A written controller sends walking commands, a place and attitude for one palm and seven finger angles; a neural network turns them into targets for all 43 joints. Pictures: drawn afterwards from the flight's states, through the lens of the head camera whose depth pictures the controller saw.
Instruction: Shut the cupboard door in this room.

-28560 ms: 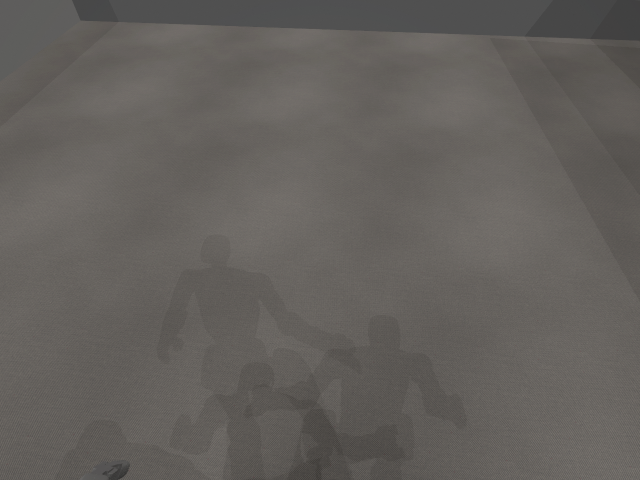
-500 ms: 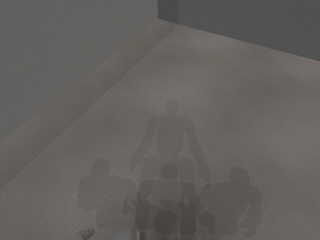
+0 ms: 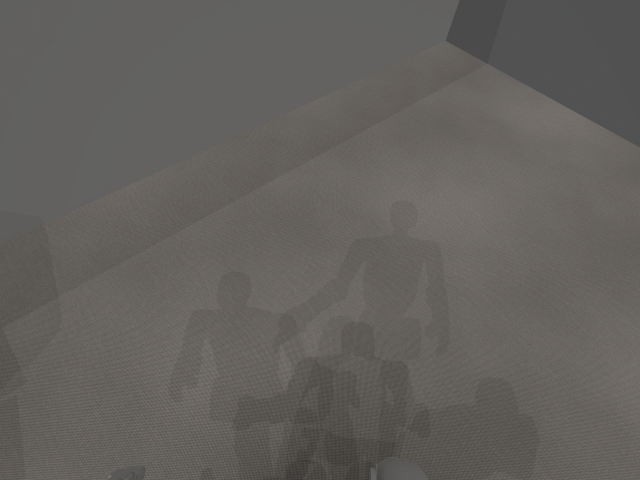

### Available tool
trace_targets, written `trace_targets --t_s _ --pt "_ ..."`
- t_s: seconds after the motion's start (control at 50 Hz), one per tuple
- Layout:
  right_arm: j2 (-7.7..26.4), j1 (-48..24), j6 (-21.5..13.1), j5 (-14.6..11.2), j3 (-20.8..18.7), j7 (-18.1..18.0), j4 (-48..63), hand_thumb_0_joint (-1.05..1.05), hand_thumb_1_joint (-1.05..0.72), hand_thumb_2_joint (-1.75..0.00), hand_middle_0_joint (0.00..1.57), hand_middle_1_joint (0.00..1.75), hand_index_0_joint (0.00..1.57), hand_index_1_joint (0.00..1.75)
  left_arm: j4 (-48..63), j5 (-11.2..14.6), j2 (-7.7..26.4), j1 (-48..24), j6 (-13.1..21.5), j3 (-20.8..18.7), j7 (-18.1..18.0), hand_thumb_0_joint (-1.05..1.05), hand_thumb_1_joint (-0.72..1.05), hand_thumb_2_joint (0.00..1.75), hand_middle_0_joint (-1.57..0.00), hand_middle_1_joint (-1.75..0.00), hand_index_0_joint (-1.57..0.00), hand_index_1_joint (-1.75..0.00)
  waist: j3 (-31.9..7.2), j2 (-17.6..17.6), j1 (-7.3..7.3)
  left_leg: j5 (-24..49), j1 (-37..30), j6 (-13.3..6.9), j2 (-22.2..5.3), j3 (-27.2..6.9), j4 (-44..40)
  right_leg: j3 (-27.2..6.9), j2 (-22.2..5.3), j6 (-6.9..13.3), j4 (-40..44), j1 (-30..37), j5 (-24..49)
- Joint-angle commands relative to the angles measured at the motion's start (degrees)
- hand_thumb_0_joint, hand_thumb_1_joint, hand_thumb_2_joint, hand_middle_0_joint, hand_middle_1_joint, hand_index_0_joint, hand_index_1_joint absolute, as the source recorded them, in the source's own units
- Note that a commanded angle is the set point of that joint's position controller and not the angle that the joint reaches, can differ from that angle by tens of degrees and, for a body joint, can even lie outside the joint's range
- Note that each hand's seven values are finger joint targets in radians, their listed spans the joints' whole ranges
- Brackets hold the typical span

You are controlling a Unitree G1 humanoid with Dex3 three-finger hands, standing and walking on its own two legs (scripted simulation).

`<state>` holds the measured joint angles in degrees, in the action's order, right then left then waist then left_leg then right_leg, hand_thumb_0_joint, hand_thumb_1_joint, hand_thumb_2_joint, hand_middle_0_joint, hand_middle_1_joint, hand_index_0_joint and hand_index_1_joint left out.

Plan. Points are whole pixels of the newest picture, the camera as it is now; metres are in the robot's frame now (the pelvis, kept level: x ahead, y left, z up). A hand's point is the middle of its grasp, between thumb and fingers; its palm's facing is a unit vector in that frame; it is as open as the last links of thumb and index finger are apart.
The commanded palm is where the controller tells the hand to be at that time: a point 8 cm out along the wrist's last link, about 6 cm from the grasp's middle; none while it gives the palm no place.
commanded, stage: walk to a spot facing it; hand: left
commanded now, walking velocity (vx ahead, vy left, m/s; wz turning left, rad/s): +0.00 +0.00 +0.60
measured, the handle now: out of the picture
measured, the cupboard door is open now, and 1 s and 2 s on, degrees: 77 77 77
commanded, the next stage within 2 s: none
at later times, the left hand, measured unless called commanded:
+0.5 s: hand out of the picture +0.01 +0.15 -0.15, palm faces +0.31 -0.91 -0.28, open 7.4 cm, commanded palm none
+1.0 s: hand out of the picture -0.07 +0.22 -0.16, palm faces +0.59 -0.77 -0.25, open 7.4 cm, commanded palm none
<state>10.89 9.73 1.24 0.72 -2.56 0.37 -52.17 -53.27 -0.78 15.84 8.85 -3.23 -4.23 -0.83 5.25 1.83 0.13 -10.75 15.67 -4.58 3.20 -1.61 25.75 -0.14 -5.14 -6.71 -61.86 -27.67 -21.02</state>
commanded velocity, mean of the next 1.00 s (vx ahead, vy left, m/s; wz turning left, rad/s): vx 0.11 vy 0.00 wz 0.60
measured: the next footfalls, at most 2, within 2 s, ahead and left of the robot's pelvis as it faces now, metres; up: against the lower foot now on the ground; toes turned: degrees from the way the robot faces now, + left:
right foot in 0.28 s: +0.03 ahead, -0.17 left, +0.00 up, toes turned +11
left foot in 0.70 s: -0.08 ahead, +0.08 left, +0.00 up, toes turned +32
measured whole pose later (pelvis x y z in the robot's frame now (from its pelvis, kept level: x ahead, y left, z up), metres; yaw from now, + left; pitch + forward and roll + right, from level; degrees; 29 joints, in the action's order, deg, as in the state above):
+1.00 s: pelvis +0.00 +0.00 +0.00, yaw +36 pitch +1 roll +0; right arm 11.9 12.9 -0.9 0.9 -2.1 0.8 -53.4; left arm -53.0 -1.1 16.4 10.5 -1.7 -3.8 1.6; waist 3.5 1.5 0.5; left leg -17.5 7.0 -1.3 1.4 -3.9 23.5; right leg 2.1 -6.5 -6.0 -56.9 -29.8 -19.6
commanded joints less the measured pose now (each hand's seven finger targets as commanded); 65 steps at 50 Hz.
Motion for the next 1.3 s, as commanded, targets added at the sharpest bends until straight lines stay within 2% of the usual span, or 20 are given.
trace_targets --t_s 0.0,0.2,0.22,0.26,0.36,0.56,0.64,0.66,0.68,0.7,0.8,0.98,1.04,1.08,1.1,1.12,1.14,1.18,1.22,1.28 --pt "13.20 4.64 -0.65 0.43 -4.23 -0.78 2.53 0.00 -0.90 -0.90 0.20 0.30 0.20 0.30 5.89 0.22 4.08 -3.33 1.57 -0.80 -0.35 0.00 0.90 0.90 -0.20 -0.30 -0.20 -0.30 -8.62 -8.67 -2.81 18.70 -11.94 -5.76 -15.88 -19.65 -6.09 -1.64 -0.16 0.32 4.08 -4.43 -2.64" --pt "12.31 1.24 0.74 0.45 -5.04 -0.35 3.22 0.00 -0.90 -0.90 0.20 0.30 0.20 0.30 6.16 0.86 3.38 2.42 2.20 -0.68 -0.93 0.00 0.90 0.90 -0.20 -0.30 -0.20 -0.30 -10.40 -9.66 0.13 8.05 2.69 -2.31 -9.80 -25.51 -2.96 -0.10 4.67 3.58 32.59 18.50 2.68" --pt "10.93 0.90 0.73 0.03 -4.90 -0.11 3.37 0.00 -0.90 -0.90 0.20 0.30 0.20 0.30 6.01 0.66 5.10 4.52 2.68 -0.96 -1.07 0.00 0.90 0.90 -0.20 -0.30 -0.20 -0.30 -10.78 -6.33 1.34 3.27 8.65 0.29 -7.31 -22.93 0.78 -2.06 1.77 4.52 41.26 26.30 6.46" --pt "8.13 1.14 0.62 0.07 -4.62 0.16 5.17 0.00 -0.90 -0.90 0.20 0.30 0.20 0.30 7.70 -0.41 11.25 2.94 2.88 -1.60 -1.50 0.00 0.90 0.90 -0.20 -0.30 -0.20 -0.30 -7.89 12.19 1.49 -20.53 21.21 6.89 2.93 -4.39 24.97 -22.03 -22.89 14.59 49.43 25.30 2.69" --pt "7.93 4.22 2.50 0.62 -4.49 1.44 1.54 0.00 -0.90 -0.90 0.20 0.30 0.20 0.30 9.20 -0.18 4.70 -4.78 3.73 -0.24 -1.20 0.00 0.90 0.90 -0.20 -0.30 -0.20 -0.30 -1.14 6.81 -3.14 -9.69 17.15 8.30 -3.56 -1.45 45.05 -2.39 -12.36 12.37 44.99 13.48 15.32" --pt "7.20 -5.48 1.59 -0.23 -2.43 1.31 3.83 0.00 -0.90 -0.90 0.20 0.30 0.20 0.30 4.70 -0.89 10.03 7.43 3.28 -1.66 -0.66 0.00 0.90 0.90 -0.20 -0.30 -0.20 -0.30 -6.69 11.76 3.07 -16.64 10.69 9.00 -3.83 5.33 20.20 3.24 -15.05 13.77 37.23 26.96 37.06" --pt "8.67 -1.56 0.56 -0.24 -2.45 1.03 3.17 0.00 -0.90 -0.90 0.20 0.30 0.20 0.30 4.12 -0.39 10.68 6.21 2.79 -2.14 -0.51 0.00 0.90 0.90 -0.20 -0.30 -0.20 -0.30 -10.30 10.33 0.40 -5.13 -1.19 7.42 -3.06 7.58 0.88 7.98 -14.40 9.47 28.47 25.11 37.03" --pt "11.60 1.55 -0.07 0.05 -3.06 1.04 2.58 0.00 -0.90 -0.90 0.20 0.30 0.20 0.30 4.56 0.18 9.55 6.32 2.65 -1.95 -0.28 0.00 0.90 0.90 -0.20 -0.30 -0.20 -0.30 -12.62 3.92 -1.56 4.80 -12.27 5.91 -6.12 4.42 -4.72 9.91 -12.92 6.60 21.14 17.23 28.78" --pt "18.09 4.46 -0.52 0.64 -4.65 0.78 2.39 0.00 -0.90 -0.90 0.20 0.30 0.20 0.30 6.40 0.42 5.76 6.22 2.52 -1.27 0.32 0.00 0.90 0.90 -0.20 -0.30 -0.20 -0.30 -14.61 -13.82 -3.53 20.06 -24.42 -0.64 -20.15 -13.77 -4.25 12.08 -5.24 2.38 9.48 -0.70 -0.94" --pt "21.23 9.38 -0.24 0.25 -5.32 0.47 0.84 0.00 -0.90 -0.90 0.20 0.30 0.20 0.30 8.54 -0.27 3.88 1.58 2.29 0.05 0.46 0.00 0.90 0.90 -0.20 -0.30 -0.20 -0.30 -13.62 -17.89 -6.11 30.06 -25.71 -6.37 -27.03 -20.24 -3.62 8.45 -2.54 1.62 2.09 -9.31 -18.58" --pt "14.25 2.70 -1.86 0.44 -3.02 -0.55 2.23 0.00 -0.90 -0.90 0.20 0.30 0.20 0.30 5.30 -0.32 4.90 -1.55 2.88 -0.81 2.09 0.00 0.90 0.90 -0.20 -0.30 -0.20 -0.30 -4.27 -11.21 -2.32 6.91 -13.24 -3.85 -16.44 -12.96 -8.69 2.50 -2.53 1.82 -3.30 -9.12 -1.50" --pt "14.46 6.25 -3.32 0.43 -3.55 -0.26 1.13 0.00 -0.90 -0.90 0.20 0.30 0.20 0.30 8.12 -0.14 4.28 -6.23 4.07 -0.03 2.86 0.00 0.90 0.90 -0.20 -0.30 -0.20 -0.30 -2.46 -10.14 -2.73 5.48 -13.59 -6.20 -15.62 -15.71 -10.19 2.60 -1.81 0.32 12.72 -8.64 1.36" --pt "14.30 4.91 -3.17 0.66 -3.88 -0.38 0.89 0.00 -0.90 -0.90 0.20 0.30 0.20 0.30 8.54 -0.03 3.51 -5.68 4.75 0.14 3.10 0.00 0.90 0.90 -0.20 -0.30 -0.20 -0.30 -2.82 -11.43 -1.84 8.07 -8.55 -4.86 -14.33 -15.84 -6.57 4.98 0.48 0.75 23.04 0.91 1.33" --pt "13.71 2.38 -3.00 0.51 -3.86 -0.56 1.07 0.00 -0.90 -0.90 0.20 0.30 0.20 0.30 5.72 -0.14 4.05 3.51 5.33 -0.38 3.00 0.00 0.90 0.90 -0.20 -0.30 -0.20 -0.30 -5.71 -7.78 2.58 5.85 0.05 -2.22 -11.02 -14.13 1.45 6.73 2.79 1.74 31.81 18.03 7.69" --pt "11.89 2.06 -3.35 0.00 -3.53 -0.32 1.25 0.00 -0.90 -0.90 0.20 0.30 0.20 0.30 3.26 -0.34 7.70 11.86 6.12 -1.37 2.49 0.00 0.90 0.90 -0.20 -0.30 -0.20 -0.30 -9.17 -0.64 6.38 0.97 8.58 0.20 -7.37 -11.26 11.88 2.40 -1.36 3.05 36.27 32.48 7.70" --pt "6.85 3.89 -3.69 -0.51 -2.39 0.15 2.68 0.00 -0.90 -0.90 0.20 0.30 0.20 0.30 1.89 -1.13 14.88 19.34 6.88 -2.89 1.43 0.00 0.90 0.90 -0.20 -0.30 -0.20 -0.30 -15.33 19.32 8.92 -20.45 20.54 3.95 0.43 -2.75 32.48 -19.09 -20.89 8.24 43.58 43.84 0.64" --pt "8.84 2.06 -3.58 -0.30 -2.84 0.44 4.40 0.00 -0.90 -0.90 0.20 0.30 0.20 0.30 2.11 -0.22 15.47 19.27 6.51 -2.59 0.82 0.00 0.90 0.90 -0.20 -0.30 -0.20 -0.30 -13.48 17.14 7.99 -24.20 23.82 3.55 -2.00 -3.28 42.21 -28.80 -26.47 11.38 49.16 38.15 -5.50" --pt "8.56 -1.89 -2.97 0.39 -3.30 1.60 3.42 0.00 -0.90 -0.90 0.20 0.30 0.20 0.30 3.61 -0.46 11.12 10.57 6.85 -1.86 0.71 0.00 0.90 0.90 -0.20 -0.30 -0.20 -0.30 -2.58 10.17 4.99 -13.49 25.36 3.40 -6.94 -3.45 51.11 -24.75 -24.16 11.39 52.79 22.11 -21.17" --pt "6.54 0.91 -1.82 0.66 -3.16 2.53 0.64 0.00 -0.90 -0.90 0.20 0.30 0.20 0.30 3.81 -0.53 5.66 5.08 7.42 -0.41 0.46 0.00 0.90 0.90 -0.20 -0.30 -0.20 -0.30 -1.44 4.54 0.63 -5.35 21.14 4.48 -9.03 -2.16 49.25 -7.44 -18.43 8.53 51.19 16.81 -7.88" --pt "5.17 2.20 -0.92 0.62 -2.77 2.82 -0.49 0.00 -0.90 -0.90 0.20 0.30 0.20 0.30 1.93 -0.80 2.88 8.11 8.11 0.10 0.38 0.00 0.90 0.90 -0.20 -0.30 -0.20 -0.30 -3.02 8.29 0.38 -2.03 21.32 5.86 -8.69 0.60 45.15 3.29 -14.92 8.36 49.56 20.23 8.79"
